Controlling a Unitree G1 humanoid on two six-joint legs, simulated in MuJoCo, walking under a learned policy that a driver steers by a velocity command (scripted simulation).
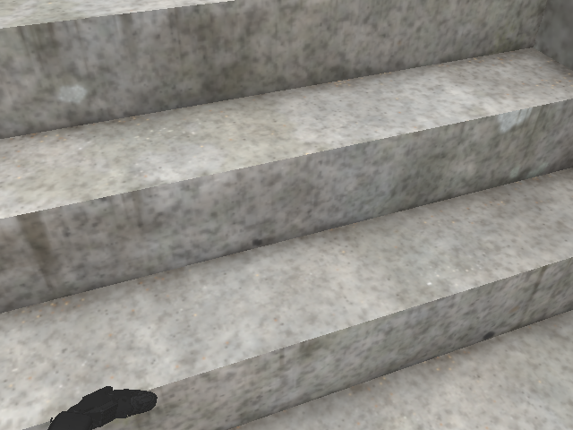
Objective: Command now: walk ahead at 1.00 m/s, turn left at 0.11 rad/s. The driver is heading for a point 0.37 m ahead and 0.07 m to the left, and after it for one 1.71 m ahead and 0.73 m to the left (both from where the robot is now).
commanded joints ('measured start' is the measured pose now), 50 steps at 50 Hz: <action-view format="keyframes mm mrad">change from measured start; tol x64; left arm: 1 177 -51 -40 -95 -19 25 -20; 50 -275 -89 -86 -252 -73 48 28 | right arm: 1 -391 155 78 -148 8 -28 19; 50 133 -178 42 193 31 -59 -53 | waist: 1 337 -27 141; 50 200 192 -105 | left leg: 1 -109 169 -386 -401 516 68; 11 -81 189 -360 -646 841 120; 17 -673 1 -330 1009 551 6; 23 -587 168 -166 1225 513 -180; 33 441 275 -150 -877 1044 122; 35 492 351 -234 -281 1767 -17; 38 524 519 -592 -697 424 61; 45 33 381 -20 -940 707 -106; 50 244 307 243 -918 2472 -19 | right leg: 1 -238 -42 -105 439 -39 114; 17 800 -466 119 -1167 546 1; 20 654 -586 274 -1476 -395 -114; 31 317 -402 -334 -1142 787 -41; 34 -121 -21 -109 273 -282 1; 41 -782 -164 -45 848 -17 118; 50 183 -10 -566 -199 -211 0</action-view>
